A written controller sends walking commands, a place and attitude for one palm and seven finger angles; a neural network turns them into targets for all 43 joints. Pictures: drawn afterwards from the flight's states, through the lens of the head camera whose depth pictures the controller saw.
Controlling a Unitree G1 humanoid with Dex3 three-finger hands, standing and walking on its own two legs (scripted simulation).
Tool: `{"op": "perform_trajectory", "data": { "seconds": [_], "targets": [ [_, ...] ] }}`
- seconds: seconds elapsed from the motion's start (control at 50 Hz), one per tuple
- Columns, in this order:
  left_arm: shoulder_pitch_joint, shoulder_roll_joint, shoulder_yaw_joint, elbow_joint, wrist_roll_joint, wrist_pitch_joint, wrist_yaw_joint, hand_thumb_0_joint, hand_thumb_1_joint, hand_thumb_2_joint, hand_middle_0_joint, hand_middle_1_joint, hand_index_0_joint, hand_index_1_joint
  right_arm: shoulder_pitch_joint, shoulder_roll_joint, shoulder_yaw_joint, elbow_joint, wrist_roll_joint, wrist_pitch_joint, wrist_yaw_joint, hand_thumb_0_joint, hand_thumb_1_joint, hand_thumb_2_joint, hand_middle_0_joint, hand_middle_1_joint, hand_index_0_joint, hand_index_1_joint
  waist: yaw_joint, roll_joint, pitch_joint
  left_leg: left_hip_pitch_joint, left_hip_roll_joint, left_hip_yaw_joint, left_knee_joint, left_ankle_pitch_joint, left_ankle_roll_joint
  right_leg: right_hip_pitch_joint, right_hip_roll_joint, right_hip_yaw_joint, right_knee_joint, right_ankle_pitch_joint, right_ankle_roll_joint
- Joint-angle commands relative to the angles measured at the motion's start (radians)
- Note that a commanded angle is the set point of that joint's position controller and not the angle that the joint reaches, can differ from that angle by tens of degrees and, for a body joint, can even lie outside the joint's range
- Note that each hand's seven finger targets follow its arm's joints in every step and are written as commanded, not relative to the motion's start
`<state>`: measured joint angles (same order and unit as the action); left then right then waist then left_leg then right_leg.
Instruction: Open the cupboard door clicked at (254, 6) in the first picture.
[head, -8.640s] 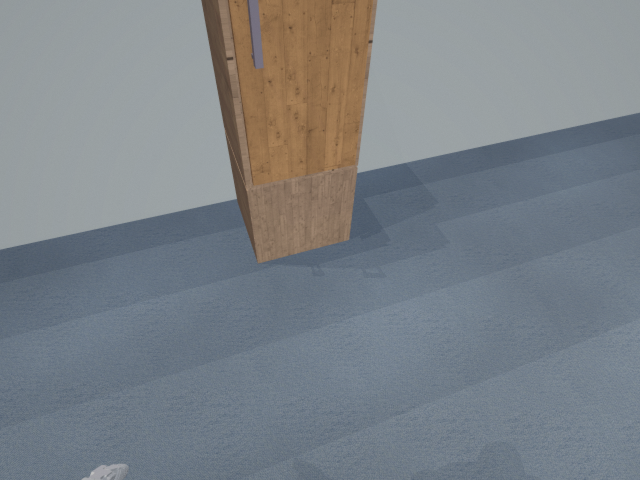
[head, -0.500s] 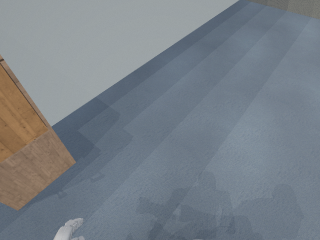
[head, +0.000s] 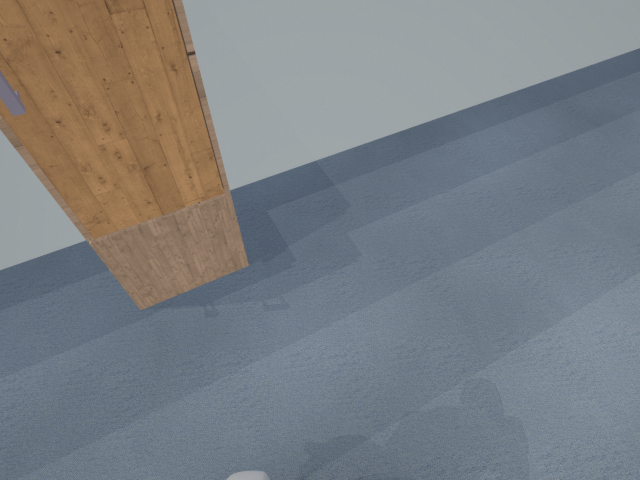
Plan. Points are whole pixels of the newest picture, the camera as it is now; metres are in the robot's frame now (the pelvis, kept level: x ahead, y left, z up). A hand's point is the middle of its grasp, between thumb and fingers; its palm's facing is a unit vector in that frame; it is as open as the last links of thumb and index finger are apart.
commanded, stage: turn to face it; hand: left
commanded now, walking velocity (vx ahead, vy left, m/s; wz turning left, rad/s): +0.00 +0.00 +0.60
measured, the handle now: out of the picture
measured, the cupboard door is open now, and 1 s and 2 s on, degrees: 0 0 0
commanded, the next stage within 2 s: take the last steps up to it in 0.90 s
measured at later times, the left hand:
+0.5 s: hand out of the picture +0.08 +0.23 -0.14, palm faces +0.28 -0.92 -0.29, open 7.4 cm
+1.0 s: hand out of the picture -0.13 +0.18 -0.18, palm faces +0.56 -0.79 -0.24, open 7.4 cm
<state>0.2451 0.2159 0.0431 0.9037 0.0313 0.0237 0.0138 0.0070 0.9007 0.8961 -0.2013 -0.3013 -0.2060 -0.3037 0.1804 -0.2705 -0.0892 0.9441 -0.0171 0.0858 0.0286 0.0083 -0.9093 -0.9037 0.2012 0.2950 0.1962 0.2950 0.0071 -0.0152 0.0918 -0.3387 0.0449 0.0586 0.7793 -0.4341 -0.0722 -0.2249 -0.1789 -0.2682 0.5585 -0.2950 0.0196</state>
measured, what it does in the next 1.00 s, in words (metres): steps on the spot, turning left: left foot, then right foot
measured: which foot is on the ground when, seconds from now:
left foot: up 0.00-0.04, down 0.06-0.50, up 0.52-0.96, down 0.98-1.00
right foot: down 0.00-0.04, up 0.06-0.48, down 0.50-0.98, up 1.00-1.00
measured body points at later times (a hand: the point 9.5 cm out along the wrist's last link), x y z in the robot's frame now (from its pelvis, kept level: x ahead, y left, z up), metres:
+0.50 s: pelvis +0.00 -0.01 -0.01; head +0.04 -0.02 +0.44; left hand +0.06 +0.28 -0.12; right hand +0.13 -0.24 -0.16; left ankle -0.01 +0.13 -0.74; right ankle +0.05 -0.12 -0.74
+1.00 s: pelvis -0.02 +0.00 -0.01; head -0.01 +0.03 +0.44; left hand -0.16 +0.23 -0.16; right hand +0.20 -0.17 -0.14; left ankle -0.09 +0.09 -0.74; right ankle +0.05 -0.11 -0.73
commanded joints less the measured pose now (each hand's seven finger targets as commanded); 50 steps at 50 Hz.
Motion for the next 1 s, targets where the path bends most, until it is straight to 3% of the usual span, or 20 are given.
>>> {"op": "perform_trajectory", "data": {
  "seconds": [0.0, 0.02, 0.04, 0.06, 0.12, 0.16, 0.34, 0.44, 0.46, 0.48, 0.5, 0.52, 0.56, 0.62, 0.84, 0.9, 0.92, 0.94, 0.96, 0.98],
  "targets": [
    [0.02, 0.204, 0.063, -0.052, -0.018, -0.005, 0.009, 0.0, 0.9, 0.9, -0.2, -0.3, -0.2, -0.3, 0.069, -0.098, -0.01, -0.075, 0.006, -0.064, -0.002, 0.0, -0.9, -0.9, 0.2, 0.3, 0.2, 0.3, -0.034, -0.062, -0.203, 0.237, -0.003, -0.002, -0.382, 0.289, 0.04, 0.008, -0.158, 0.08, 0.115, 0.328, -0.027],
    [0.01, 0.143, 0.053, -0.086, -0.026, 0.001, 0.002, 0.0, 0.9, 0.9, -0.2, -0.3, -0.2, -0.3, 0.121, -0.215, -0.038, -0.076, -0.001, -0.073, -0.01, 0.0, -0.9, -0.9, 0.2, 0.3, 0.2, 0.3, -0.071, 0.246, -0.22, 0.397, 0.241, -0.339, -0.426, 0.585, 0.145, -0.271, -0.02, 0.042, 0.33, -0.087, 0.059],
    [-0.078, 0.111, 0.03, -0.127, -0.018, 0.007, 0.004, 0.0, 0.9, 0.9, -0.2, -0.3, -0.2, -0.3, 0.185, -0.281, -0.051, -0.056, 0.005, -0.066, -0.018, 0.0, -0.9, -0.9, 0.2, 0.3, 0.2, 0.3, -0.105, 0.315, -0.21, 0.386, 0.369, -0.457, -0.428, 0.821, 0.24, -0.388, 0.041, 0.131, 0.487, -0.387, 0.079],
    [-0.101, 0.13, 0.037, -0.134, -0.015, 0.012, 0.004, 0.0, 0.9, 0.9, -0.2, -0.3, -0.2, -0.3, 0.187, -0.269, -0.046, -0.048, -0.003, -0.064, -0.022, 0.0, -0.9, -0.9, 0.2, 0.3, 0.2, 0.3, -0.1, 0.218, -0.199, 0.339, 0.386, -0.421, -0.412, 0.751, 0.29, -0.388, 0.026, 0.199, 0.573, -0.351, 0.062],
    [-0.112, 0.14, 0.048, -0.085, -0.014, 0.013, -0.001, 0.0, 0.9, 0.9, -0.2, -0.3, -0.2, -0.3, 0.02, -0.178, -0.017, -0.088, -0.005, -0.07, -0.041, 0.0, -0.9, -0.9, 0.2, 0.3, 0.2, 0.3, -0.047, 0.25, -0.078, 0.185, 0.215, -0.322, -0.436, 0.612, 0.227, -0.38, 0.036, 0.255, 0.612, -0.157, 0.067],
    [-0.058, 0.139, 0.046, -0.066, -0.015, 0.01, -0.006, 0.0, 0.9, 0.9, -0.2, -0.3, -0.2, -0.3, -0.014, -0.159, -0.008, -0.1, -0.004, -0.075, -0.04, 0.0, -0.9, -0.9, 0.2, 0.3, 0.2, 0.3, -0.02, 0.195, -0.099, 0.191, 0.178, -0.274, -0.428, 0.638, 0.212, -0.346, 0.054, 0.246, 0.594, -0.108, 0.077],
    [-0.128, 0.118, 0.035, -0.115, -0.024, 0.003, 0.005, 0.0, 0.9, 0.9, -0.2, -0.3, -0.2, -0.3, 0.034, -0.173, -0.024, -0.095, -0.008, -0.064, -0.035, 0.0, -0.9, -0.9, 0.2, 0.3, 0.2, 0.3, -0.045, 0.174, -0.127, 0.202, 0.166, -0.405, -0.398, 0.626, 0.246, -0.238, 0.12, 0.257, 0.302, -0.143, 0.081],
    [-0.026, 0.131, 0.039, -0.102, -0.031, -0.017, 0.012, 0.0, 0.9, 0.9, -0.2, -0.3, -0.2, -0.3, -0.02, -0.158, -0.029, -0.114, -0.002, -0.056, -0.031, 0.0, -0.9, -0.9, 0.2, 0.3, 0.2, 0.3, 0.013, 0.166, -0.146, 0.036, 0.097, -0.44, -0.301, 0.59, 0.192, 0.049, 0.159, 0.24, -0.043, 0.032, 0.06],
    [0.019, 0.161, 0.048, -0.095, -0.027, -0.029, 0.016, 0.0, 0.9, 0.9, -0.2, -0.3, -0.2, -0.3, -0.014, -0.124, -0.025, -0.119, 0.005, -0.058, -0.029, 0.0, -0.9, -0.9, 0.2, 0.3, 0.2, 0.3, 0.036, 0.084, -0.176, -0.054, 0.045, -0.409, -0.22, 0.447, 0.143, 0.191, 0.09, 0.297, -0.192, 0.117, 0.049],
    [0.043, 0.263, 0.067, -0.094, -0.009, -0.04, 0.026, 0.0, 0.9, 0.9, -0.2, -0.3, -0.2, -0.3, 0.016, -0.05, -0.014, -0.133, 0.014, -0.06, -0.022, 0.0, -0.9, -0.9, 0.2, 0.3, 0.2, 0.3, 0.041, -0.219, -0.207, -0.235, -0.097, -0.218, 0.006, 0.065, 0.054, 0.327, -0.186, 0.56, -0.279, 0.174, -0.04],
    [0.041, 0.296, 0.067, -0.102, -0.009, -0.032, 0.026, 0.0, 0.9, 0.9, -0.2, -0.3, -0.2, -0.3, -0.004, -0.076, -0.022, -0.152, 0.005, -0.055, -0.026, 0.0, -0.9, -0.9, 0.2, 0.3, 0.2, 0.3, 0.044, -0.254, -0.182, -0.258, -0.123, -0.156, 0.221, -0.185, 0.028, 0.199, -0.343, 0.675, -0.285, 0.271, -0.152],
    [-0.003, 0.256, 0.058, -0.115, -0.013, -0.03, 0.026, 0.0, 0.9, 0.9, -0.2, -0.3, -0.2, -0.3, 0.021, -0.098, -0.031, -0.133, -0.002, -0.044, -0.022, 0.0, -0.9, -0.9, 0.2, 0.3, 0.2, 0.3, 0.016, -0.154, -0.158, -0.226, -0.084, -0.188, 0.363, -0.126, 0.037, 0.094, -0.299, 0.59, -0.292, 0.153, -0.174],
    [-0.109, 0.184, 0.045, -0.132, -0.015, -0.026, 0.025, 0.0, 0.9, 0.9, -0.2, -0.3, -0.2, -0.3, 0.025, -0.088, -0.033, -0.089, -0.009, -0.025, -0.009, 0.0, -0.9, -0.9, 0.2, 0.3, 0.2, 0.3, -0.024, -0.158, -0.052, -0.224, -0.047, -0.161, 0.463, -0.013, 0.03, -0.018, -0.189, 0.474, -0.312, 0.03, -0.124],
    [-0.084, 0.144, 0.029, -0.118, -0.015, -0.037, 0.02, 0.0, 0.9, 0.9, -0.2, -0.3, -0.2, -0.3, 0.049, -0.061, -0.022, -0.065, -0.008, -0.022, 0.0, 0.0, -0.9, -0.9, 0.2, 0.3, 0.2, 0.3, -0.026, -0.168, -0.033, -0.235, -0.035, -0.115, 0.467, 0.085, 0.008, 0.022, -0.122, 0.308, -0.27, 0.198, -0.1],
    [0.072, 0.205, 0.053, -0.017, 0.004, -0.029, 0.019, 0.0, 0.9, 0.9, -0.2, -0.3, -0.2, -0.3, -0.071, -0.016, 0.017, -0.072, 0.011, -0.042, -0.01, 0.0, -0.9, -0.9, 0.2, 0.3, 0.2, 0.3, 0.053, -0.217, -0.099, -0.053, -0.034, 0.009, 0.001, -0.045, 0.012, 0.128, -0.181, 0.248, -0.174, 0.482, -0.156],
    [0.039, 0.206, 0.055, -0.002, -0.004, -0.022, 0.017, 0.0, 0.9, 0.9, -0.2, -0.3, -0.2, -0.3, 0.015, -0.018, 0.022, -0.042, 0.011, -0.057, -0.018, 0.0, -0.9, -0.9, 0.2, 0.3, 0.2, 0.3, 0.002, -0.183, -0.144, 0.1, -0.046, 0.031, -0.234, 0.118, 0.027, 0.095, -0.155, 0.194, -0.081, 0.464, -0.103],
    [0.029, 0.192, 0.052, 0.0, -0.015, -0.017, 0.016, 0.0, 0.9, 0.9, -0.2, -0.3, -0.2, -0.3, 0.058, -0.046, 0.019, -0.028, 0.01, -0.067, -0.018, 0.0, -0.9, -0.9, 0.2, 0.3, 0.2, 0.3, -0.027, -0.117, -0.171, 0.216, -0.023, 0.011, -0.372, 0.259, 0.039, 0.033, -0.128, 0.153, 0.002, 0.387, -0.057],
    [0.051, 0.141, 0.043, -0.012, -0.023, -0.01, 0.013, 0.0, 0.9, 0.9, -0.2, -0.3, -0.2, -0.3, 0.074, -0.122, 0.002, -0.028, 0.003, -0.077, -0.021, 0.0, -0.9, -0.9, 0.2, 0.3, 0.2, 0.3, -0.032, 0.1, -0.201, 0.353, 0.131, -0.181, -0.439, 0.411, 0.09, -0.128, -0.038, 0.105, 0.167, 0.155, 0.005],
    [0.025, 0.077, 0.02, -0.041, -0.026, -0.004, 0.01, 0.0, 0.9, 0.9, -0.2, -0.3, -0.2, -0.3, 0.104, -0.204, -0.014, -0.032, 0.0, -0.077, -0.03, 0.0, -0.9, -0.9, 0.2, 0.3, 0.2, 0.3, -0.053, 0.337, -0.166, 0.364, 0.34, -0.422, -0.463, 0.754, 0.209, -0.311, 0.058, 0.116, 0.326, -0.319, 0.061],
    [-0.007, 0.097, 0.019, -0.038, -0.019, 0.006, 0.016, 0.0, 0.9, 0.9, -0.2, -0.3, -0.2, -0.3, 0.108, -0.202, -0.011, -0.018, -0.004, -0.067, -0.036, 0.0, -0.9, -0.9, 0.2, 0.3, 0.2, 0.3, -0.062, 0.236, -0.159, 0.28, 0.373, -0.367, -0.448, 0.741, 0.276, -0.261, 0.052, 0.201, 0.43, -0.344, 0.04]
  ]
}}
